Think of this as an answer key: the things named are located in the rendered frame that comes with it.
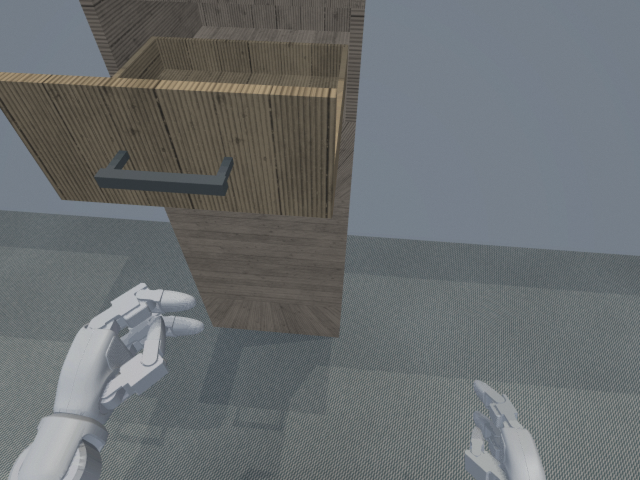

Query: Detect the robot left hand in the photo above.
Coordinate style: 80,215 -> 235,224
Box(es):
53,283 -> 205,425

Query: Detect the cabinet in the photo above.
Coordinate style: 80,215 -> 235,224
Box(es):
79,0 -> 366,338

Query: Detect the drawer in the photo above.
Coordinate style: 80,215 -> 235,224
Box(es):
0,36 -> 348,219

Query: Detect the robot right hand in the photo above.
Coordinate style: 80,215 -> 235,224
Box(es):
465,380 -> 546,480

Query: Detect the handle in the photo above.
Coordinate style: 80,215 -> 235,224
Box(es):
94,150 -> 234,196

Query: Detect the robot left forearm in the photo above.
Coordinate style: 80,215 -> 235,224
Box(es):
8,413 -> 109,480

